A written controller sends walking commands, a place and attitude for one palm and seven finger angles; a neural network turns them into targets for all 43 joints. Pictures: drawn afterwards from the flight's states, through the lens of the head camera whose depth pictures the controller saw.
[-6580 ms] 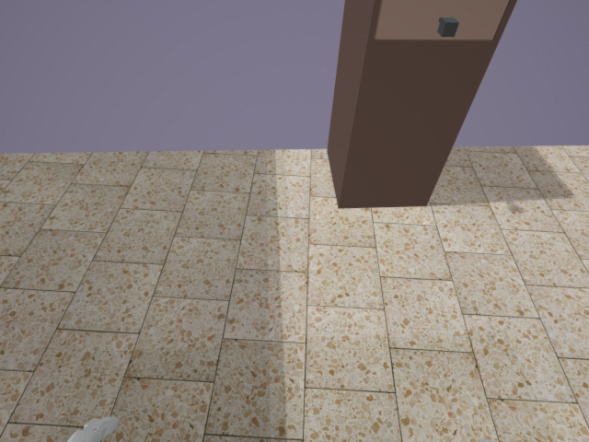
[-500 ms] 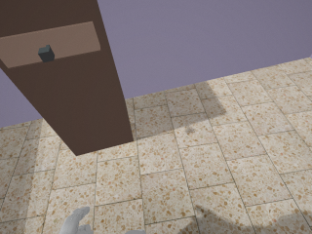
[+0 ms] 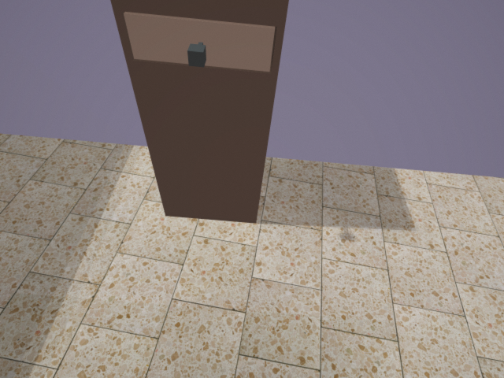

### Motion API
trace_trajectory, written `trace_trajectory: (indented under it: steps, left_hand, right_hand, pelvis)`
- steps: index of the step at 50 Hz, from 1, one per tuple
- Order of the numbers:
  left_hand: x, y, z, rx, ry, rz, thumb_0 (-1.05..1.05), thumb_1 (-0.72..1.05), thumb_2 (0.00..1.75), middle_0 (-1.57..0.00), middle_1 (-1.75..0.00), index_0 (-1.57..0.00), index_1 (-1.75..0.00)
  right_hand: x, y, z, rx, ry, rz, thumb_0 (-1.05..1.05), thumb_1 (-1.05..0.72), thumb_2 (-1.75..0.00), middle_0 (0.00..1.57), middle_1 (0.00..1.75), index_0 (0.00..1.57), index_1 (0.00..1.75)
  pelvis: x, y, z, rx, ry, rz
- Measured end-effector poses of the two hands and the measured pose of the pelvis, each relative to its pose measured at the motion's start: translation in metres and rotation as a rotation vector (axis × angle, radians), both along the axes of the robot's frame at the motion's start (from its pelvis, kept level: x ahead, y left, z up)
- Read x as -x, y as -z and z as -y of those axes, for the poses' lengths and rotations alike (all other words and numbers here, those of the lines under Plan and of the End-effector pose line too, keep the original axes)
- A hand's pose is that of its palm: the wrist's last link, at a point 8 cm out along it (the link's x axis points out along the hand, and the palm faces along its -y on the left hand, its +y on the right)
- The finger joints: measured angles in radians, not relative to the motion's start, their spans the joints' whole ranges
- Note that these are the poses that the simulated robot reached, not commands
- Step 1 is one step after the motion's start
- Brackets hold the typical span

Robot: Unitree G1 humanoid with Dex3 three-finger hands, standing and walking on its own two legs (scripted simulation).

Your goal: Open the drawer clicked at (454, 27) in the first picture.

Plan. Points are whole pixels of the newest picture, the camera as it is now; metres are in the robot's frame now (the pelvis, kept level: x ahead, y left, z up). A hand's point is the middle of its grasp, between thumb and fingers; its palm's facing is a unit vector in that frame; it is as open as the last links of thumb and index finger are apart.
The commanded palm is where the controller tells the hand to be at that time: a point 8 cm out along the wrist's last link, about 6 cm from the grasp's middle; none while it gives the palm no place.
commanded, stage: take the last steps up to it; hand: left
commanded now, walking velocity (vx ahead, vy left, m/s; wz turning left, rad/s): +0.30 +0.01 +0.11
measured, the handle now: (198, 51) +0.84 +0.23 +0.08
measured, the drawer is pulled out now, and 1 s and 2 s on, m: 0.00 0.00 0.00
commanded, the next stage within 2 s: come to a stop and stand still in 1.10 s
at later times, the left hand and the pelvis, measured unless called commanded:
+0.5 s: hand out of the picture +0.10 +0.15 -0.15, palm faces +0.13 -0.96 -0.23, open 7.3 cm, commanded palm none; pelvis +0.07 -0.04 +0.01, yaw +3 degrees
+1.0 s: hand out of the picture +0.12 +0.18 -0.18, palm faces +0.20 -0.97 -0.11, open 7.4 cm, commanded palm none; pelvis +0.23 +0.05 -0.01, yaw +5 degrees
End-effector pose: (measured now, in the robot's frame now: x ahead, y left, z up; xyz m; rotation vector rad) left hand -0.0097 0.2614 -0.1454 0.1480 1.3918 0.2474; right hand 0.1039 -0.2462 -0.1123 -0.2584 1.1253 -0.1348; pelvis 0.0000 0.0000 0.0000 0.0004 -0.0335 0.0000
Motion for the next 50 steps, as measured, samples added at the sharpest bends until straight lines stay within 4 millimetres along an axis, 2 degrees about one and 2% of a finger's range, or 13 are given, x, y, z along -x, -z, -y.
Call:
trace_trajectory:
  steps: [3,7,11,18,20,22,25,31,39,43,46,48,50]
  left_hand:
    - [0.002,-0.007,-0.004,0.017,-0.002,-0.002,0.01,0.91,0.9,-0.2,-0.3,-0.2,-0.3]
    - [-0.008,-0.015,-0.001,0.028,0.008,0.034,0.01,0.91,0.9,-0.2,-0.3,-0.2,-0.3]
    - [-0.031,-0.02,0.009,0.032,0.026,0.072,0.01,0.91,0.9,-0.2,-0.3,-0.2,-0.3]
    - [-0.092,-0.024,0.042,0.02,0.08,0.165,0.01,0.91,0.9,-0.2,-0.3,-0.2,-0.3]
    - [-0.103,-0.022,0.053,0.009,0.077,0.199,0.0,0.91,0.9,-0.2,-0.3,-0.2,-0.3]
    - [-0.104,-0.024,0.062,0.006,0.046,0.215,0.0,0.91,0.9,-0.2,-0.3,-0.2,-0.3]
    - [-0.094,-0.029,0.067,-0.004,-0.001,0.179,0.0,0.93,0.9,-0.2,-0.3,-0.21,-0.3]
    - [-0.067,-0.03,0.085,0.041,-0.053,0.031,0.0,0.92,0.9,-0.2,-0.3,-0.2,-0.3]
    - [-0.05,-0.021,0.1,0.129,-0.157,-0.116,0.0,0.91,0.9,-0.2,-0.3,-0.2,-0.3]
    - [-0.056,-0.013,0.09,0.165,-0.2,-0.183,0.0,0.91,0.9,-0.2,-0.3,-0.2,-0.3]
    - [-0.07,-0.001,0.072,0.188,-0.209,-0.232,0.0,0.91,0.9,-0.2,-0.3,-0.21,-0.3]
    - [-0.088,0.006,0.056,0.191,-0.193,-0.247,0.0,0.91,0.9,-0.2,-0.3,-0.2,-0.3]
    - [-0.117,0.006,0.035,0.174,-0.162,-0.222,0.01,0.91,0.9,-0.2,-0.3,-0.2,-0.3]
  right_hand:
    - [0.001,-0.006,-0.014,-0.013,-0.008,0.013,0.0,-0.91,-0.9,0.2,0.3,0.2,0.3]
    - [0.014,-0.004,-0.025,-0.043,0.012,-0.005,0.0,-0.91,-0.9,0.2,0.3,0.2,0.3]
    - [0.039,0.005,-0.018,-0.053,0.052,-0.068,-0.01,-0.93,-0.9,0.2,0.3,0.2,0.3]
    - [0.092,0.034,0.003,-0.099,0.131,-0.263,0.0,-0.92,-0.9,0.2,0.3,0.2,0.3]
    - [0.099,0.044,0.01,-0.11,0.136,-0.319,0.0,-0.91,-0.9,0.2,0.3,0.2,0.3]
    - [0.096,0.043,0.015,-0.118,0.123,-0.36,0.0,-0.91,-0.9,0.2,0.3,0.2,0.3]
    - [0.073,0.034,0.022,-0.123,0.111,-0.352,0.01,-0.91,-0.9,0.2,0.3,0.19,0.3]
    - [0.004,0.023,0.025,-0.117,0.085,-0.255,0.0,-0.91,-0.9,0.19,0.3,0.19,0.3]
    - [-0.106,0.019,-0.004,-0.1,-0.014,-0.171,0.0,-0.92,-0.9,0.19,0.3,0.19,0.3]
    - [-0.175,0.017,-0.032,-0.086,-0.082,-0.109,0.0,-0.92,-0.9,0.19,0.3,0.19,0.3]
    - [-0.223,0.02,-0.059,-0.07,-0.115,-0.034,0.0,-0.92,-0.9,0.19,0.3,0.19,0.3]
    - [-0.243,0.02,-0.073,-0.065,-0.115,0.011,0.0,-0.92,-0.9,0.19,0.3,0.19,0.3]
    - [-0.251,0.016,-0.084,-0.07,-0.091,0.025,0.0,-0.92,-0.9,0.19,0.3,0.19,0.3]
  pelvis:
    - [-0.003,-0.008,-0.005,0.012,-0.011,-0.001]
    - [-0.008,-0.014,-0.008,0.01,-0.025,-0.002]
    - [-0.017,-0.015,-0.005,-0.001,-0.034,0.0]
    - [-0.041,-0.005,0.018,-0.034,-0.032,0.005]
    - [-0.049,0.002,0.027,-0.026,-0.043,0.011]
    - [-0.057,0.0,0.032,-0.02,-0.06,0.016]
    - [-0.071,-0.009,0.039,-0.029,-0.062,0.014]
    - [-0.103,-0.018,0.039,-0.016,-0.078,0.003]
    - [-0.152,-0.014,0.016,0.015,-0.105,-0.014]
    - [-0.183,-0.006,-0.006,0.027,-0.114,-0.022]
    - [-0.208,0.006,-0.026,0.028,-0.107,-0.026]
    - [-0.22,0.009,-0.038,0.019,-0.097,-0.019]
    - [-0.231,0.006,-0.046,0.014,-0.081,-0.011]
